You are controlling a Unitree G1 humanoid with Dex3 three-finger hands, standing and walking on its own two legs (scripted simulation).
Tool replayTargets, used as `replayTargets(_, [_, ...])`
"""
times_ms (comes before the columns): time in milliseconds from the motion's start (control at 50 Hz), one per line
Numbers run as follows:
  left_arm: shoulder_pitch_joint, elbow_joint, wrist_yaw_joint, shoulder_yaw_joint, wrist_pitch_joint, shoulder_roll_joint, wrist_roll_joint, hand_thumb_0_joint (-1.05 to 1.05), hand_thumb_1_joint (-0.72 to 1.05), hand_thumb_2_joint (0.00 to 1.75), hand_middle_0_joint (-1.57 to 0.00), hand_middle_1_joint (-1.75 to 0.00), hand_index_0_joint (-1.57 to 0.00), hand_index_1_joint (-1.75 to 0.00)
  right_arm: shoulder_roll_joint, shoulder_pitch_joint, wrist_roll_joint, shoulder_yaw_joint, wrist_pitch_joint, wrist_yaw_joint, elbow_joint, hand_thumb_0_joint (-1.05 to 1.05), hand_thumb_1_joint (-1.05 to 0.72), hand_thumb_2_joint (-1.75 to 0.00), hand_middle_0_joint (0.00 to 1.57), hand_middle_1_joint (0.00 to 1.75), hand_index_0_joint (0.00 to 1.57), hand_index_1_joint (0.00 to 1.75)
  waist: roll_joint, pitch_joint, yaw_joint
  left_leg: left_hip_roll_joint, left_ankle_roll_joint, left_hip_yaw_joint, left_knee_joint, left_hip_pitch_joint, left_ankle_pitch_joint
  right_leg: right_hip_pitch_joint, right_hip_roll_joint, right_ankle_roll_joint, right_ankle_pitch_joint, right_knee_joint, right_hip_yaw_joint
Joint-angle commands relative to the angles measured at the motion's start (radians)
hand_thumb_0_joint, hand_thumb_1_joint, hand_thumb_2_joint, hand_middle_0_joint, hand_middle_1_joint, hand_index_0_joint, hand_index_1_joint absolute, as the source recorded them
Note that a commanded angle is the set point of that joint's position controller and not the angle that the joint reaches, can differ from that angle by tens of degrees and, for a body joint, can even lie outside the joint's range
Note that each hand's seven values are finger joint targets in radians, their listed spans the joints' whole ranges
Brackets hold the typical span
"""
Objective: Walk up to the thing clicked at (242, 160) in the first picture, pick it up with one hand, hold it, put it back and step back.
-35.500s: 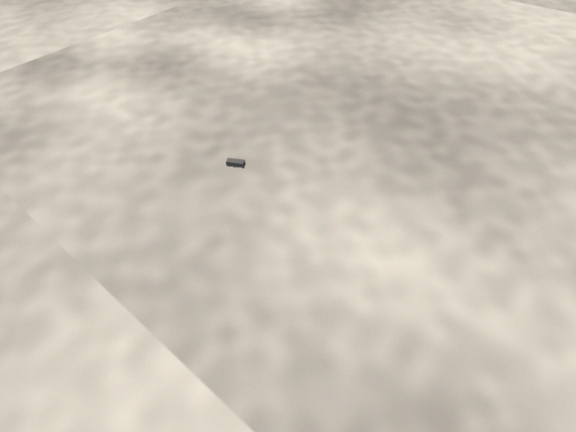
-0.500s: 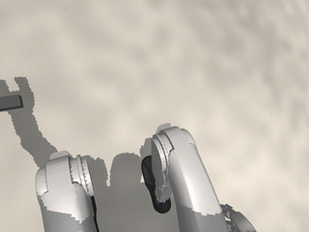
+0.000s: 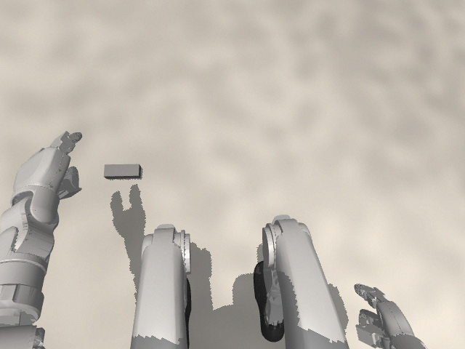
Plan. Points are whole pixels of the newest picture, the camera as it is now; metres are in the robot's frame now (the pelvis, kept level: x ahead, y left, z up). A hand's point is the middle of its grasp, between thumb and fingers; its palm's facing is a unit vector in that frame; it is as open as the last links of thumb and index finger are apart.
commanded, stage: home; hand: left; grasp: from above
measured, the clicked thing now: (122, 171) +0.51 +0.28 -0.42
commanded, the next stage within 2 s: none
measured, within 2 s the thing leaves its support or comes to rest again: neither
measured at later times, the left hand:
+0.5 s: hand (43, 255) +0.26 +0.21 +0.10, palm faces +0.05 -0.95 -0.32, open 7.4 cm
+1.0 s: hand out of the picture +0.22 +0.18 +0.24, palm faces +0.14 -0.97 -0.21, open 7.4 cm
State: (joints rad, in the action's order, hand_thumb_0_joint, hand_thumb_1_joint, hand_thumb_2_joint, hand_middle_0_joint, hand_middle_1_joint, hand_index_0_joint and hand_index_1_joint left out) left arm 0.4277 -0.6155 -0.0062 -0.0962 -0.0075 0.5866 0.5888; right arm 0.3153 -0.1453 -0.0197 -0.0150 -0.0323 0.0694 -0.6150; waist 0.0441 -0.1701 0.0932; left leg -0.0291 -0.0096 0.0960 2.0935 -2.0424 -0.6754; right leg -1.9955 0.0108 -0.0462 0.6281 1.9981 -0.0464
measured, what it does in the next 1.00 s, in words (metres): rises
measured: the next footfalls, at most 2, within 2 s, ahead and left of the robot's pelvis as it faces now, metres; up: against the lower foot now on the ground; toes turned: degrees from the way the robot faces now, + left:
none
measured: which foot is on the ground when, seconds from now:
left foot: down 0.00-1.00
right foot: down 0.00-1.00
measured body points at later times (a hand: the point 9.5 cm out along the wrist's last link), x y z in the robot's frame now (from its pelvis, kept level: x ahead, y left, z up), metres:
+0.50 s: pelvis +0.03 -0.01 +0.19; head +0.13 +0.02 +0.63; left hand +0.26 +0.26 +0.12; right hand +0.22 -0.23 +0.10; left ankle +0.08 +0.11 -0.40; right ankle +0.10 -0.14 -0.40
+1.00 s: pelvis +0.08 -0.01 +0.28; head +0.09 -0.01 +0.73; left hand +0.21 +0.23 +0.26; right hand +0.26 -0.23 +0.22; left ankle +0.08 +0.11 -0.40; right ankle +0.10 -0.14 -0.40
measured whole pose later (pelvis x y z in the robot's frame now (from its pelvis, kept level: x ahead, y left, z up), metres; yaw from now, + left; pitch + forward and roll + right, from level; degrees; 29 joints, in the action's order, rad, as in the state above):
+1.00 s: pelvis +0.08 -0.01 +0.28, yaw +5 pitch +10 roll -3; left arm -0.52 0.14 -0.03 -0.03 -0.46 0.22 -0.07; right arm 0.22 -0.29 0.01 0.04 0.22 -0.19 -0.51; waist 0.06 -0.17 0.05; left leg 0.01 0.01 0.07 1.00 -0.70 -0.49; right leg -0.67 0.00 -0.02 0.44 0.93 -0.04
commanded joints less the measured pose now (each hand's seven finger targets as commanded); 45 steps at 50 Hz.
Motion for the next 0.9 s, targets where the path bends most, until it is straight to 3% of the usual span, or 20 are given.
replayTargets(0, [0.124,0.332,-0.015,-0.054,-0.018,0.162,-0.136,0.0,0.9,0.9,-0.2,-0.3,-0.2,-0.3,0.17,-0.108,0.03,-0.078,0.044,-0.04,0.093,0.0,-0.9,-0.9,0.2,0.3,0.2,0.3,0.149,-0.619,0.008,0.023,-0.021,0.001,-0.419,0.6,0.077,0.433,-0.021,0.073,-0.127,-0.307,-0.034])
replayTargets(20, [0.063,0.304,-0.015,-0.035,-0.033,0.123,-0.156,0.0,0.9,0.9,-0.2,-0.3,-0.2,-0.3,0.16,-0.091,0.035,-0.072,0.051,-0.046,0.099,0.0,-0.9,-0.9,0.2,0.3,0.2,0.3,0.142,-0.572,0.013,0.028,-0.017,0.008,-0.451,0.617,0.082,0.44,-0.02,0.071,-0.131,-0.322,-0.034])
replayTargets(100, [-0.035,0.353,-0.037,-0.041,-0.078,0.059,-0.249,0.0,0.9,0.9,-0.2,-0.3,-0.2,-0.3,0.133,-0.039,0.047,-0.059,0.084,-0.07,0.119,0.0,-0.9,-0.9,0.2,0.3,0.2,0.3,0.106,-0.47,0.012,0.027,-0.018,0.021,-0.557,0.672,0.023,0.51,-0.018,0.07,-0.077,-0.425,-0.025])
replayTargets(160, [-0.133,0.407,-0.048,-0.033,-0.117,0.016,-0.315,0.0,0.9,0.9,-0.2,-0.3,-0.2,-0.3,0.115,-0.01,0.055,-0.052,0.105,-0.085,0.15,0.0,-0.9,-0.9,0.2,0.3,0.2,0.3,0.098,-0.462,0.004,0.024,-0.019,0.006,-0.62,0.739,0.03,0.599,-0.02,0.072,-0.065,-0.506,-0.009])
replayTargets(180, [-0.146,0.45,-0.054,-0.057,-0.13,0.028,-0.342,0.0,0.9,0.9,-0.2,-0.3,-0.2,-0.3,0.113,-0.003,0.058,-0.048,0.11,-0.089,0.161,0.0,-0.9,-0.9,0.2,0.3,0.2,0.3,0.102,-0.488,-0.007,0.024,-0.018,0.006,-0.641,0.777,0.037,0.641,-0.017,0.072,-0.07,-0.527,-0.001])
replayTargets(220, [-0.188,0.507,-0.059,-0.044,-0.158,-0.006,-0.391,0.0,0.9,0.9,-0.2,-0.3,-0.2,-0.3,0.103,0.008,0.061,-0.041,0.12,-0.101,0.176,0.0,-0.9,-0.9,0.2,0.3,0.2,0.3,0.118,-0.499,-0.003,0.024,-0.015,0.006,-0.688,0.847,0.063,0.7,-0.017,0.07,-0.092,-0.569,0.004])
replayTargets(260, [-0.257,0.509,-0.064,-0.03,-0.187,-0.052,-0.435,0.0,0.9,0.9,-0.2,-0.3,-0.2,-0.3,0.091,0.019,0.065,-0.031,0.131,-0.116,0.183,0.0,-0.9,-0.9,0.2,0.3,0.2,0.3,0.101,-0.435,0.001,0.028,-0.013,0.013,-0.74,0.888,0.05,0.724,-0.018,0.069,-0.082,-0.618,0.006])
replayTargets(280, [-0.263,0.549,-0.07,-0.04,-0.198,-0.045,-0.457,0.0,0.9,0.9,-0.2,-0.3,-0.2,-0.3,0.084,0.014,0.065,-0.03,0.137,-0.122,0.185,0.0,-0.9,-0.9,0.2,0.3,0.2,0.3,0.1,-0.44,-0.002,0.026,-0.015,0.002,-0.756,0.91,0.062,0.766,-0.02,0.069,-0.088,-0.656,0.013])
replayTargets(460, [-0.524,0.66,-0.088,-0.048,-0.314,-0.167,-0.607,0.0,0.9,0.9,-0.2,-0.3,-0.2,-0.3,0.038,-0.039,0.071,0.008,0.191,-0.192,0.194,0.0,-0.9,-0.9,0.2,0.3,0.2,0.3,0.039,-0.328,-0.009,0.028,-0.013,0.002,-0.956,1.111,0.171,1.066,-0.028,0.062,-0.181,-0.899,0.021])
replayTargets(560, [-0.641,0.714,-0.082,-0.033,-0.352,-0.219,-0.643,0.0,0.9,0.9,-0.2,-0.3,-0.2,-0.3,0.03,-0.073,0.063,0.013,0.222,-0.23,0.2,0.0,-0.9,-0.9,0.2,0.3,0.2,0.3,0.047,-0.238,-0.011,0.032,-0.003,-0.001,-1.064,1.223,0.254,1.173,-0.03,0.06,-0.249,-1.003,0.015])
replayTargets(620, [-0.729,0.77,-0.075,-0.035,-0.369,-0.239,-0.655,0.0,0.9,0.9,-0.2,-0.3,-0.2,-0.3,0.024,-0.092,0.056,0.015,0.238,-0.243,0.217,0.0,-0.9,-0.9,0.2,0.3,0.2,0.3,0.054,-0.192,-0.03,0.034,0.003,0.009,-1.141,1.29,0.277,1.241,-0.033,0.059,-0.269,-1.057,0.004])
replayTargets(760, [-0.884,0.903,-0.059,0.0,-0.401,-0.268,-0.654,0.0,0.9,0.9,-0.2,-0.3,-0.2,-0.3,0.005,-0.101,0.047,0.015,0.275,-0.266,0.253,0.0,-0.9,-0.9,0.2,0.3,0.2,0.3,0.031,-0.088,-0.04,0.024,-0.002,-0.024,-1.237,1.373,0.301,1.349,-0.043,0.051,-0.28,-1.191,-0.01])
replayTargets(880, [-0.924,0.934,-0.035,0.008,-0.41,-0.272,-0.648,0.0,0.9,0.9,-0.2,-0.3,-0.2,-0.3,0.012,-0.095,0.038,0.005,0.303,-0.273,0.259,0.0,-0.9,-0.9,0.2,0.3,0.2,0.3,-0.031,-0.052,-0.037,0.017,-0.012,-0.043,-1.255,1.401,0.336,1.386,-0.043,0.046,-0.295,-1.232,-0.017])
